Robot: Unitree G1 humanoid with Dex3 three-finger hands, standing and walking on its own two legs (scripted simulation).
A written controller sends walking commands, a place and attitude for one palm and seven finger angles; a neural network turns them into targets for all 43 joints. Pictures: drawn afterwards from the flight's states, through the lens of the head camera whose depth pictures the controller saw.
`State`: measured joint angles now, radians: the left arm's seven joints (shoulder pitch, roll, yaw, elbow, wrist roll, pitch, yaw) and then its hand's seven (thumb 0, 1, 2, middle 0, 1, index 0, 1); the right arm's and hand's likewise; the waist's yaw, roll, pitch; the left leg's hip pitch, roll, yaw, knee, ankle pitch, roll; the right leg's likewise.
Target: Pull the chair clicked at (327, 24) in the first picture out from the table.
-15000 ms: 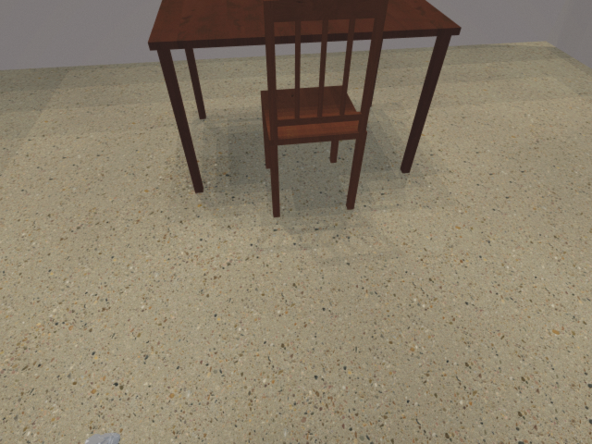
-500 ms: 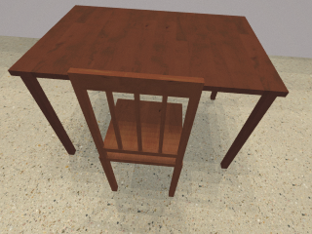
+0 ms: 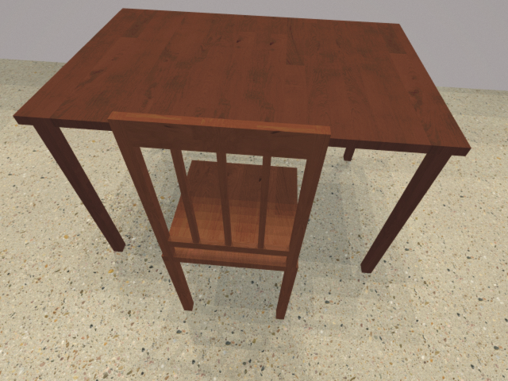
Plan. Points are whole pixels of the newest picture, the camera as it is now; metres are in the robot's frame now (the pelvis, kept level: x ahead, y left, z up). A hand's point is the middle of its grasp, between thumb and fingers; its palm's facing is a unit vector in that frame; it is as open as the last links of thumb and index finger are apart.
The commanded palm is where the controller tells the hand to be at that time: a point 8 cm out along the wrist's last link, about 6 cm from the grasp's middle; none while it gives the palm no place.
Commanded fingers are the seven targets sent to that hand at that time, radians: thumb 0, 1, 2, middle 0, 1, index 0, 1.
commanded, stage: look again from close up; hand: left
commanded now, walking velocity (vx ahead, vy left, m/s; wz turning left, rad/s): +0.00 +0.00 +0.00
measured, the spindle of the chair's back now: (225, 204) +0.49 +0.10 -0.08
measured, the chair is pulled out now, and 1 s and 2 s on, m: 0.00 0.00 0.00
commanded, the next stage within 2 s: shuffle to correct the standing spot in 0.36 s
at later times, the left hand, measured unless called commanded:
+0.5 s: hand out of the picture -0.03 +0.15 -0.18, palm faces +0.03 -0.98 -0.18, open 7.4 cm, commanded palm none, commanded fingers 0.00 0.90 0.90 -0.20 -0.30 -0.20 -0.30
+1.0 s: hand out of the picture -0.04 +0.09 -0.19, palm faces +0.08 -0.99 -0.15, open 7.4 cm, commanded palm none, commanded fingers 0.00 0.90 0.90 -0.20 -0.30 -0.20 -0.30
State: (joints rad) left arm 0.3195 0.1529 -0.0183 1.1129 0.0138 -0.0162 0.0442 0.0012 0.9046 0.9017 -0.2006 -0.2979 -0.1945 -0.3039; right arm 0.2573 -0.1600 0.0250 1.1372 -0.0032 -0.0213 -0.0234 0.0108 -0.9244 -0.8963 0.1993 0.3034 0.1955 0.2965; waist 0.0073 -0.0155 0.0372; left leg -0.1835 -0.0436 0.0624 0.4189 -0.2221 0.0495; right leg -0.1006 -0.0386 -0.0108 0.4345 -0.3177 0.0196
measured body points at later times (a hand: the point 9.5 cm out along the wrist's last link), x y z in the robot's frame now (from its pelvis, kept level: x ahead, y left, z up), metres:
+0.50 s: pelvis -0.01 -0.01 +0.00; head +0.00 -0.01 +0.45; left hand -0.03 +0.20 -0.16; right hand +0.00 -0.23 -0.16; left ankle +0.00 +0.09 -0.74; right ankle -0.05 -0.13 -0.74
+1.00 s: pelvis +0.04 -0.05 -0.01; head +0.06 -0.04 +0.44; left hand -0.04 +0.14 -0.17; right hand +0.03 -0.27 -0.17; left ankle +0.02 +0.07 -0.74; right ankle -0.05 -0.13 -0.74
